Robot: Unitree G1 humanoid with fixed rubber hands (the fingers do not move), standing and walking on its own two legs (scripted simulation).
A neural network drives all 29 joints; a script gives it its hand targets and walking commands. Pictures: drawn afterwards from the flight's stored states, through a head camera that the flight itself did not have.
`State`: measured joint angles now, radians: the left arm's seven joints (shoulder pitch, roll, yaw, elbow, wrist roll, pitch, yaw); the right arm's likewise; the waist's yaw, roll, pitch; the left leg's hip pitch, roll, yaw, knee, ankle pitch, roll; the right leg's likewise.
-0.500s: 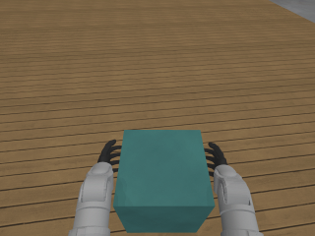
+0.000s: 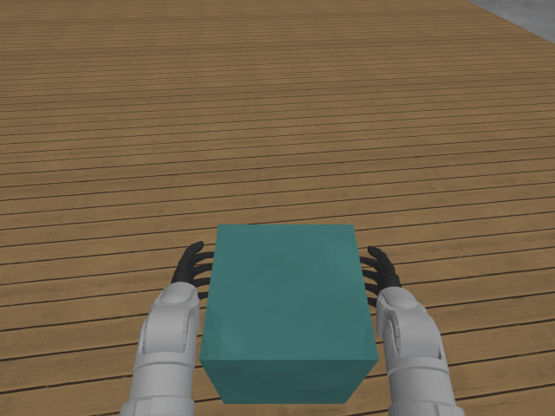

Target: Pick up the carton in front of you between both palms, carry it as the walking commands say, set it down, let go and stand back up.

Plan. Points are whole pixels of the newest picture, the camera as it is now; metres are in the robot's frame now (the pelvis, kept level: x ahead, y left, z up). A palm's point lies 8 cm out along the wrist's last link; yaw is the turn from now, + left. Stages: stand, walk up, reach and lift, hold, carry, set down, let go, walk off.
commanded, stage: carry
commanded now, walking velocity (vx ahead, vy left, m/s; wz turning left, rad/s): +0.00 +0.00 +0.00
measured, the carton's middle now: (285, 319) +0.29 +0.00 -0.04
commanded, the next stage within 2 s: hold in 0.70 s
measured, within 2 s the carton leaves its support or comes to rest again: neither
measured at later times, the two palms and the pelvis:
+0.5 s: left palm (183, 299) +0.27 +0.15 +0.04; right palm (391, 304) +0.27 -0.15 +0.04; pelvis -0.02 +0.00 +0.00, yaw +0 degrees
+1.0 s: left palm (192, 306) +0.26 +0.13 +0.05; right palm (411, 325) +0.23 -0.17 +0.05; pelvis -0.04 +0.00 +0.01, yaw -3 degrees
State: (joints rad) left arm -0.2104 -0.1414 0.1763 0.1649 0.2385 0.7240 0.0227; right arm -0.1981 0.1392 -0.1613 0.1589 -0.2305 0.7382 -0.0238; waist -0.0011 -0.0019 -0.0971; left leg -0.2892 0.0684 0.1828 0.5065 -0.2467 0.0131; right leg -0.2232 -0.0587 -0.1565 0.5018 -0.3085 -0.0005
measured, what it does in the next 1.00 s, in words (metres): stands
